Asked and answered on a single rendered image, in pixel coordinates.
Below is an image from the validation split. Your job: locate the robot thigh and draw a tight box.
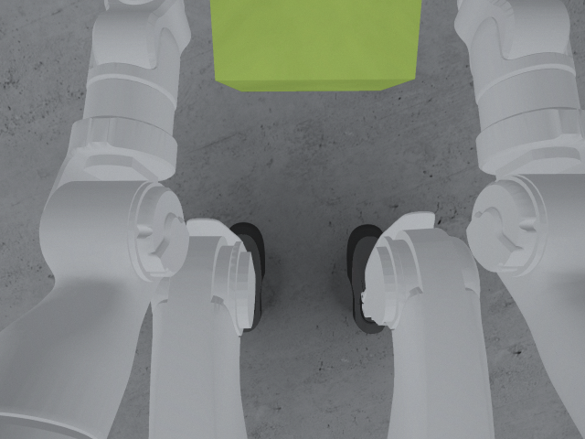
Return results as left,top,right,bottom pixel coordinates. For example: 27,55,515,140
369,228,495,439
149,236,255,439

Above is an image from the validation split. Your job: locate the carton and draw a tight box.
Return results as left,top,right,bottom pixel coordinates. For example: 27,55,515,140
210,0,421,91

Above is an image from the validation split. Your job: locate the robot left thigh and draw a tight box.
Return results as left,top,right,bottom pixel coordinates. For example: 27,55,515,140
149,236,255,439

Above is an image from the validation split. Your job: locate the right robot forearm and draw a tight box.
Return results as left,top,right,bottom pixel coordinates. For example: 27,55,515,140
454,0,585,179

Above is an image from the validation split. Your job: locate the robot right upper arm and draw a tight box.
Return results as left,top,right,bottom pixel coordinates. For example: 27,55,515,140
466,174,585,439

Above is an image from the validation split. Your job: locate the robot right thigh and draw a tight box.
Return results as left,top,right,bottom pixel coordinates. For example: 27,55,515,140
369,228,495,439

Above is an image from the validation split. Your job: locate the left robot forearm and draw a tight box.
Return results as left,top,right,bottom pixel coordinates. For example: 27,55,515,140
39,0,191,260

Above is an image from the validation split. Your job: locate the robot left upper arm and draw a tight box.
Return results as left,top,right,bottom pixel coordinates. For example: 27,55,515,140
0,180,189,439

